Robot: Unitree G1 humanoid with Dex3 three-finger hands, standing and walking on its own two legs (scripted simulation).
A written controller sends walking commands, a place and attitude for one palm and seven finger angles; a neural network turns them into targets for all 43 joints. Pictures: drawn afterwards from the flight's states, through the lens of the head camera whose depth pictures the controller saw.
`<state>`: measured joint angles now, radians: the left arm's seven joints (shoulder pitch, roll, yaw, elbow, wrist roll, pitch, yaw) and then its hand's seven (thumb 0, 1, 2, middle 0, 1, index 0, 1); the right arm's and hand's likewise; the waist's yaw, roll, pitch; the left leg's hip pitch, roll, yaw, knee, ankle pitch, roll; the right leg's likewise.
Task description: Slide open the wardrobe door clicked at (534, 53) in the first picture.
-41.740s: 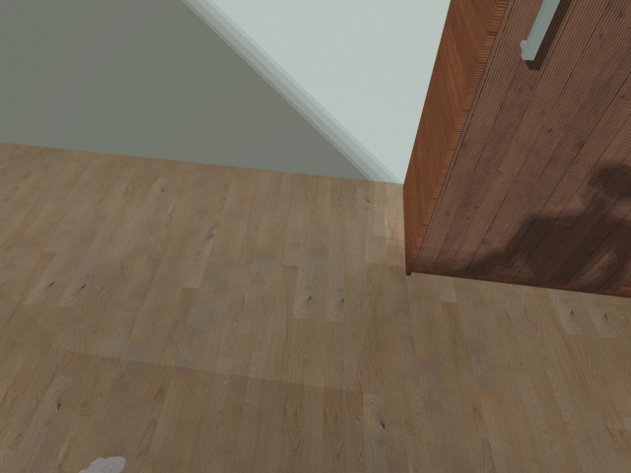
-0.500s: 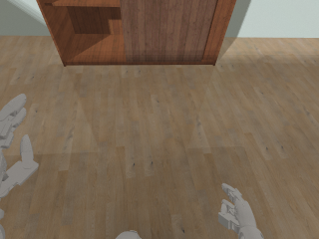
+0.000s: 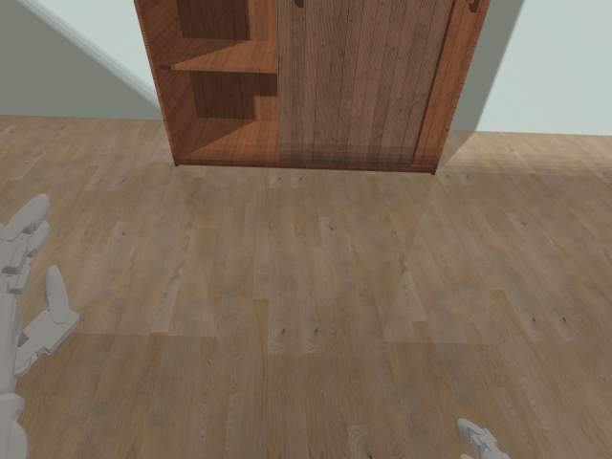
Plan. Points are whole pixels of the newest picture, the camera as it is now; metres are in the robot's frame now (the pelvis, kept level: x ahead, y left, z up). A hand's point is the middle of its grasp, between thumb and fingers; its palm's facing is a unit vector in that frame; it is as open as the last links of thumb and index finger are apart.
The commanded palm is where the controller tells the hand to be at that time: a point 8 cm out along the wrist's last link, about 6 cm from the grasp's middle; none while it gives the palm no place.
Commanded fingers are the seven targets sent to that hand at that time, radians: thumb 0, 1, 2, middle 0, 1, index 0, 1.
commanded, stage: stop stepping back and stand still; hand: left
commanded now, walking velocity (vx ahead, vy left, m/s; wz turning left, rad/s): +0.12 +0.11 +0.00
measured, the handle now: out of the picture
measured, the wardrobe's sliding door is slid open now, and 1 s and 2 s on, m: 0.60 0.60 0.60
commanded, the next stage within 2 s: let the arm hang, fingers relaxed in 0.62 s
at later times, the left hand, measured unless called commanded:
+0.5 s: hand (34, 380) +0.13 +0.24 +0.18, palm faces +0.42 -0.81 -0.42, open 7.4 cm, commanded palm +0.08 +0.27 +0.19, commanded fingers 0.00 0.90 0.90 -0.20 -0.30 -0.20 -0.30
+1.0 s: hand out of the picture +0.04 +0.17 -0.16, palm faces -0.11 -0.97 -0.19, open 7.4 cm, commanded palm none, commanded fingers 0.00 0.90 0.90 -0.20 -0.30 -0.20 -0.30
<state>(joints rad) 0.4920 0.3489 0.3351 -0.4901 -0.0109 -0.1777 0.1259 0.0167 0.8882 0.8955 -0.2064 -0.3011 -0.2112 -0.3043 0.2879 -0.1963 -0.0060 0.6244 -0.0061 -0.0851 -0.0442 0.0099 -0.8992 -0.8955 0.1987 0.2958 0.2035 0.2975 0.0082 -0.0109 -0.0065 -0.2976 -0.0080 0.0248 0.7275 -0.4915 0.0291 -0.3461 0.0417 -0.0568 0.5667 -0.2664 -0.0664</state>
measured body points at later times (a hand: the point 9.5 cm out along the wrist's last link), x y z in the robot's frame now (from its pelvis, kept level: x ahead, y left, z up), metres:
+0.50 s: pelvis -0.07 +0.00 +0.00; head -0.08 +0.00 +0.45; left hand +0.11 +0.28 +0.20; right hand +0.08 -0.22 -0.09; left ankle -0.02 +0.10 -0.73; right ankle -0.08 -0.10 -0.73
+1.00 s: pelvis -0.06 +0.01 -0.01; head -0.05 +0.00 +0.44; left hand +0.04 +0.23 -0.14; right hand +0.04 -0.24 -0.14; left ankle +0.00 +0.11 -0.73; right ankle -0.05 -0.10 -0.73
